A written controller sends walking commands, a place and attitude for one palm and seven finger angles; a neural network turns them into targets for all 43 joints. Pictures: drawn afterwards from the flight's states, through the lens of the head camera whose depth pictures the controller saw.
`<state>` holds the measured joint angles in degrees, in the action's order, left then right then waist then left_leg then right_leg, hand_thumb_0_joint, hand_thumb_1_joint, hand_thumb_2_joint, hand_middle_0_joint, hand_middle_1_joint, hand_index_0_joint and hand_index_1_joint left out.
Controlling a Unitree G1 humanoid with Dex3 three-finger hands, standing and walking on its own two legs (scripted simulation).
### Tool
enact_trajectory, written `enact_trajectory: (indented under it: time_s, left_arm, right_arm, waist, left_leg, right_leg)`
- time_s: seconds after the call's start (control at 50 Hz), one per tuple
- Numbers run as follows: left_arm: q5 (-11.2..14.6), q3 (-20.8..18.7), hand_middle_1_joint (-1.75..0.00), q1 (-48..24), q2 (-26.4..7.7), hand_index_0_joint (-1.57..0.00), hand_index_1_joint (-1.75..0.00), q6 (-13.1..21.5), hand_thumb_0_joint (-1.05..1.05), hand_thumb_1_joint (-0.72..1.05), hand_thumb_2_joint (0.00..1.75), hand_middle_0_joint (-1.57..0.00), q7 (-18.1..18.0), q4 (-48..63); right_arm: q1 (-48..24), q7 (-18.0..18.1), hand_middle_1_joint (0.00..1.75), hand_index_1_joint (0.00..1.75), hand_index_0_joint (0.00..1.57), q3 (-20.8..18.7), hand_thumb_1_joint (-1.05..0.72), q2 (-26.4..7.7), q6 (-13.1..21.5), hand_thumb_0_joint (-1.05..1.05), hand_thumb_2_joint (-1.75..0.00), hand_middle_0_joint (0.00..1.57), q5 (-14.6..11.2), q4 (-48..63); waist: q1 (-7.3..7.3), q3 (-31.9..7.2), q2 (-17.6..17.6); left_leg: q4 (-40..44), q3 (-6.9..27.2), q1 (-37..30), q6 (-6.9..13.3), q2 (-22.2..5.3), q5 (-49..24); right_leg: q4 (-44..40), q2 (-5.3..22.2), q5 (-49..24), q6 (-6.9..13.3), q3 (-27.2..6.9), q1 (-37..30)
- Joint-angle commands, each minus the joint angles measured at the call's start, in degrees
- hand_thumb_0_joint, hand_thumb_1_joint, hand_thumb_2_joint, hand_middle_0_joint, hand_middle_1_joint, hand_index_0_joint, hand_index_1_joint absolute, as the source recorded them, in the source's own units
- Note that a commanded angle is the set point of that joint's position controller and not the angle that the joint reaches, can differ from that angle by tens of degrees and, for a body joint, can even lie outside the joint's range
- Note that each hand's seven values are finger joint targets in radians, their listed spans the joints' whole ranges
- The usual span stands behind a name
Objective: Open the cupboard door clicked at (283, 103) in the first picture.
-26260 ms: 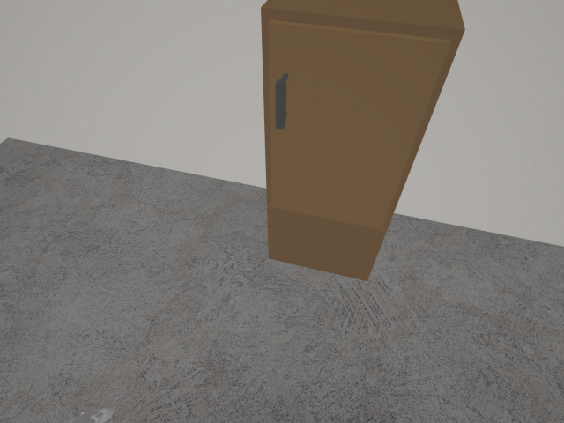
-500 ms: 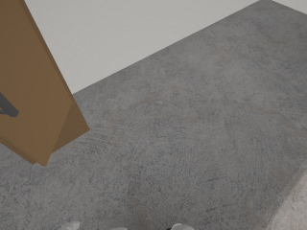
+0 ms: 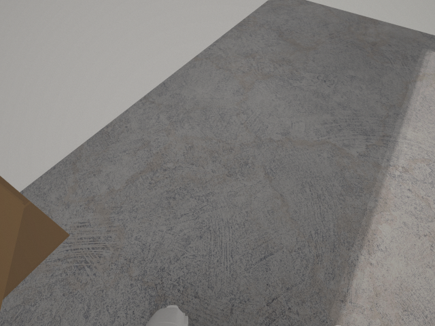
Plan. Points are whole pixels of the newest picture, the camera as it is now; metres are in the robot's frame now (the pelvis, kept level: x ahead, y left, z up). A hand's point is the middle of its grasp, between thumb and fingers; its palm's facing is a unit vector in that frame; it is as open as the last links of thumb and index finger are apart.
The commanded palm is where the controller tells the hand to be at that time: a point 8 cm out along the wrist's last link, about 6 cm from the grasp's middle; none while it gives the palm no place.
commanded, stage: walk to a spot facing it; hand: left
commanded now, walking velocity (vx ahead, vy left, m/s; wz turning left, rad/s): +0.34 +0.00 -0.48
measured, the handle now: out of the picture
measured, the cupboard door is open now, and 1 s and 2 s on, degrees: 46 46 46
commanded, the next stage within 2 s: turn to face it in 1.20 s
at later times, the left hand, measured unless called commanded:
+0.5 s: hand (193, 214) +0.39 +0.09 -0.16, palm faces -0.28 -0.93 -0.24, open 7.3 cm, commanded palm none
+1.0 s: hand (209, 177) +0.51 +0.06 -0.17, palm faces -0.27 -0.95 -0.17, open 7.3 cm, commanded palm none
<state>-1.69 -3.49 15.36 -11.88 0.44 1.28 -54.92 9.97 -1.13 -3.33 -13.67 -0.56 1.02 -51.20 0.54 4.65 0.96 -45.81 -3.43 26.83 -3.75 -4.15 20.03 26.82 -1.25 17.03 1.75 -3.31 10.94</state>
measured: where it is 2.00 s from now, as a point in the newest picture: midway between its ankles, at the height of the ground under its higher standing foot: (280, 219)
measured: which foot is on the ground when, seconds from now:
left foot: up 0.00-0.06, down 0.08-0.42, up 0.44-0.76, down 0.78-1.00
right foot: down 0.00-0.06, up 0.08-0.40, down 0.42-0.80, up 0.82-1.00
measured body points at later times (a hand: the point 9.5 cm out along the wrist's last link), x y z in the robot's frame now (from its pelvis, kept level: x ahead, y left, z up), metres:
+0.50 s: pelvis +0.19 -0.06 -0.02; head +0.23 -0.08 +0.43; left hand +0.40 +0.14 -0.14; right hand +0.05 -0.27 -0.17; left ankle +0.12 +0.12 -0.68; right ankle +0.21 -0.16 -0.74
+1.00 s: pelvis +0.41 -0.11 +0.00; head +0.44 -0.11 +0.45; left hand +0.52 +0.11 -0.15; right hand +0.37 -0.34 -0.15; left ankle +0.44 +0.01 -0.74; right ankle +0.39 -0.24 -0.68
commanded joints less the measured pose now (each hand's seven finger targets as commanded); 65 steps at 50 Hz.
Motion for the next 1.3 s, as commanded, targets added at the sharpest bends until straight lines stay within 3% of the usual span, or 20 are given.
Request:
enact_trajectory:
  time_s: [0.0, 0.02, 0.04, 0.06, 0.08, 0.2, 0.32, 0.36, 0.38, 0.4, 0.42, 0.52, 0.72, 0.74, 0.78, 0.94, 1.1, 1.14, 1.16, 1.28]
  left_arm:
    - [0.5, -3.54, -0.3, -3.03, -11.36, -0.2, -0.3, 1.48, 0.0, 0.9, 0.9, -0.2, -0.2, 4.23]
    - [0.39, -2.93, -0.3, -3.87, -9.09, -0.2, -0.3, 1.48, 0.0, 0.9, 0.9, -0.2, 0.01, 4.65]
    - [0.92, -2.15, -0.3, -3.32, -5.04, -0.2, -0.3, 1.36, 0.0, 0.9, 0.9, -0.2, 0.55, 5.79]
    - [0.94, -1.78, -0.3, -6.1, -4.94, -0.2, -0.3, 1.86, 0.0, 0.9, 0.9, -0.2, 0.84, 8.21]
    - [0.41, -2.13, -0.3, -8.57, -5.61, -0.2, -0.3, 2.49, 0.0, 0.9, 0.9, -0.2, 1.38, 8.86]
    - [-0.07, -0.85, -0.3, -8.57, -1.77, -0.2, -0.3, 0.51, 0.0, 0.9, 0.9, -0.2, 3.05, 5.87]
    - [-0.01, -0.79, -0.3, -12.71, -2.84, -0.2, -0.3, 0.28, 0.0, 0.9, 0.9, -0.2, 2.77, 6.36]
    - [-0.11, -1.64, -0.3, -5.05, -5.16, -0.2, -0.3, 0.63, 0.0, 0.9, 0.9, -0.2, 2.29, 3.59]
    - [-0.27, -2.64, -0.3, 4.07, -8.98, -0.2, -0.3, 1.37, 0.0, 0.9, 0.9, -0.2, 1.64, 0.66]
    - [-0.11, -4.88, -0.3, 13.91, -16.72, -0.2, -0.3, 1.84, 0.0, 0.9, 0.9, -0.2, 0.49, -2.05]
    - [1.26, -4.71, -0.3, 13.87, -17.23, -0.2, -0.3, 1.44, 0.0, 0.9, 0.9, -0.2, -0.39, -2.27]
    - [0.41, -1.67, -0.3, -3.03, -7.1, -0.2, -0.3, 2.62, 0.0, 0.9, 0.9, -0.2, -1.52, 0.97]
    - [0.88, -1.87, -0.3, 0.27, -7.46, -0.2, -0.3, 3.72, 0.0, 0.9, 0.9, -0.2, -0.99, -3.3]
    - [0.96, -1.59, -0.3, -0.59, -6.28, -0.2, -0.3, 3.62, 0.0, 0.9, 0.9, -0.2, -0.77, -2.55]
    - [1.07, -0.41, -0.3, -1.74, -2.93, -0.2, -0.3, 3.96, 0.0, 0.9, 0.9, -0.2, -0.11, 1.09]
    - [0.14, -0.28, -0.3, -5.13, -0.39, -0.2, -0.3, 1.37, 0.0, 0.9, 0.9, -0.2, 1.33, -0.35]
    - [-0.12, -1.56, -0.3, 0.65, -4.21, -0.2, -0.3, 2.11, 0.0, 0.9, 0.9, -0.2, 1.12, -2.6]
    - [0.19, -4.24, -0.3, 15.95, -15.02, -0.2, -0.3, 3.07, 0.0, 0.9, 0.9, -0.2, -0.24, -6.74]
    - [0.93, -3.71, -0.3, 14.07, -14.69, -0.2, -0.3, 2.63, 0.0, 0.9, 0.9, -0.2, -0.89, -6.19]
    - [0.18, -0.88, -0.3, 1.26, -3.38, -0.2, -0.3, 4.1, 0.0, 0.9, 0.9, -0.2, -1.87, -3.75]
  right_arm:
    - [3.17, 0.81, 0.3, 0.3, 0.2, -1.05, -0.9, -4.32, 3.39, 0.0, -0.9, 0.2, 0.13, 3.23]
    - [8.91, 1.58, 0.3, 0.3, 0.2, -1.59, -0.9, -6.74, 3.84, 0.0, -0.9, 0.2, 0.1, 1.28]
    - [17.27, 2.32, 0.3, 0.3, 0.2, -3.07, -0.9, -13.38, 4.38, 0.0, -0.9, 0.2, 1.46, -0.6]
    - [22.53, 2.96, 0.3, 0.3, 0.2, -3.03, -0.9, -15.9, 4.23, 0.0, -0.9, 0.2, 1.88, -1.07]
    - [19.8, 2.63, 0.3, 0.3, 0.2, -2.82, -0.9, -15.58, 4.07, 0.0, -0.9, 0.2, 1.66, -0.14]
    - [12.95, 2.58, 0.3, 0.3, 0.2, -0.22, -0.9, -6.77, 5.39, 0.0, -0.9, 0.2, 1.04, -1.28]
    - [13.31, 1.7, 0.3, 0.3, 0.2, -0.61, -0.9, -7.38, 4.07, 0.0, -0.9, 0.2, 1.46, -3.15]
    - [11.84, 1.61, 0.3, 0.3, 0.2, -0.34, -0.9, -7.35, 3.6, 0.0, -0.9, 0.2, 1.19, -3.45]
    - [10.88, 1.2, 0.3, 0.3, 0.2, 0.19, -0.9, -5.99, 3.65, 0.0, -0.9, 0.2, 0.49, -3.09]
    - [9.63, 0.87, 0.3, 0.3, 0.2, 1.07, -0.9, -1.41, 3.97, 0.0, -0.9, 0.2, -0.64, -0.7]
    - [4.49, 1.02, 0.3, 0.3, 0.2, 0.36, -0.9, -3.57, 3.86, 0.0, -0.9, 0.2, -0.36, 0.58]
    - [8.95, 0.77, 0.3, 0.3, 0.2, -0.06, -0.9, -0.5, 2.25, 0.0, -0.9, 0.2, 0.73, -5.21]
    - [5.94, -0.07, 0.3, 0.3, 0.2, -0.57, -0.9, -1.44, 3.99, 0.0, -0.9, 0.2, 0.69, -4.51]
    - [12.52, 0.4, 0.3, 0.3, 0.2, -1.32, -0.9, -4.16, 4.41, 0.0, -0.9, 0.2, 0.96, -6.5]
    - [25.29, 1.71, 0.3, 0.3, 0.2, -2.95, -0.9, -12.92, 4.07, 0.0, -0.9, 0.2, 1.93, -8.81]
    - [11.33, 1.95, 0.3, 0.3, 0.2, -1.01, -0.9, -4.17, 5.33, 0.0, -0.9, 0.2, 0.86, -6.99]
    - [11.64, 1.21, 0.3, 0.3, 0.2, -0.57, -0.9, -4.41, 3.64, 0.0, -0.9, 0.2, 0.74, -8.55]
    - [9.88, 0.58, 0.3, 0.3, 0.2, 0.32, -0.9, 0.35, 3.82, 0.0, -0.9, 0.2, -0.58, -5.58]
    - [6.46, 0.81, 0.3, 0.3, 0.2, -0.1, -0.9, -1.73, 3.65, 0.0, -0.9, 0.2, -0.44, -4.64]
    - [8.28, 0.48, 0.3, 0.3, 0.2, 0.35, -0.9, 3.72, 1.92, 0.0, -0.9, 0.2, 0.43, -8.02]
  waist:
    - [-2.76, -3.27, 4.74]
    - [-5.35, -5.42, -1.69]
    - [-8.8, -9.45, -17.55]
    - [-9.96, -9.8, -18.06]
    - [-8.79, -5.66, -9.56]
    - [-2.34, -4.41, -11.31]
    - [-2.07, -1.8, -9.16]
    - [2.48, -4.53, -4.96]
    - [6.72, -8.58, 3.04]
    - [10.31, -14.3, 21.26]
    - [10.28, -10.36, 13.51]
    - [-1.17, -4.1, 7.85]
    - [-3.26, -2.78, -0.04]
    - [-6.32, -5.35, -4.72]
    - [-9.98, -11.82, -17.57]
    - [-1.52, -2.72, -8.19]
    - [2.78, -2.79, -3.24]
    - [8.56, -10.16, 20.23]
    - [8.05, -7.76, 14.52]
    - [-1.34, -3.25, 5.27]
  left_leg:
    - [15.75, -1.62, -16.51, 0.48, 2.69, -6.32]
    - [20.36, 1.67, -27.23, 1.55, -0.24, -2.7]
    - [26.85, 21.96, -37.31, 6.93, -15.33, 9.25]
    - [34.21, 36.41, -37.39, 13.32, -26.56, 15.35]
    - [35.07, 37.28, -29.97, 16.25, -27.94, 17.04]
    - [32.45, 2.73, -22.73, 8.96, -13.91, -13.33]
    - [31.52, -2.69, -14.98, 8.25, -14.87, -7.3]
    - [20.53, -5.75, -10.8, 6.12, -12.12, -12.18]
    - [5.63, -10.02, -1.8, 3.83, -7.97, -13.02]
    - [-15.88, -11.68, 13.73, 1.34, 0.81, 11.93]
    - [-25.25, -1.78, 18.26, 2.16, -0.97, 16.19]
    - [-13.2, 0.29, 3.77, 1.09, -5.73, 1.18]
    - [17.11, -3.74, -14.19, 2.56, -0.24, -10.65]
    - [19.5, -0.07, -24.52, 4.68, -2.45, -8.25]
    - [30.63, 32.16, -38.84, 16.48, -24.72, -1.52]
    - [35.97, 1.68, -17.76, 10.42, -13.24, -9.81]
    - [20.57, -4.74, -10.58, 6.64, -8.13, -5.85]
    - [-13.02, -8.72, 10.71, 2.9, 2.51, 14.84]
    - [-22.48, -1.34, 13.65, 3.48, -0.79, 15.35]
    - [-7.39, -0.45, 1.39, 1.79, -4.27, -0.49]
  right_leg:
    - [-6.56, 9.19, 5.37, 6.89, -12.24, 8.8]
    - [1.27, 5.9, 5.46, 4.72, -9.92, 15.42]
    - [20.1, -2.1, 12.12, 1.27, -1.6, 26.66]
    - [35.12, -2.19, 17.9, 0.04, 1.95, 32.9]
    - [41.86, 2.79, 15.36, 0.57, 0.34, 34.76]
    - [32.33, 6.97, -1.05, -1.77, 5.12, 27.65]
    - [11.91, 4.32, -3.05, -0.93, 10.37, 10.7]
    - [6.73, 1.77, -3.48, 0.45, 11.65, -4.02]
    - [2.82, 6.14, 3.33, 3.44, 4.67, -18.67]
    - [-7.37, 23.76, 7.98, 10.42, -22.94, -30.47]
    - [-13.21, 27.49, 3.23, 13.76, -29.95, -24.88]
    - [-14.44, 17.09, -4.43, 9.15, -5.84, -0.23]
    - [-5.92, 12.75, -9.67, 6.04, -0.71, 0.84]
    - [4.65, 9.53, -12.13, 4.28, 2.51, 6.64]
    - [38.3, -0.79, 15.29, 0.22, 7.13, 26.77]
    - [24.96, 8.66, -3.28, -2.05, 6.0, 20.45]
    - [4.05, 3.65, -4.9, -0.42, 11.21, -4.68]
    - [-12.49, 26.25, 8.79, 10.35, -23.88, -24.23]
    - [-16.48, 28.35, 15.16, 12.57, -27.4, -19.08]
    - [-14.9, 19.49, -14.06, 7.07, 2.33, 0.63]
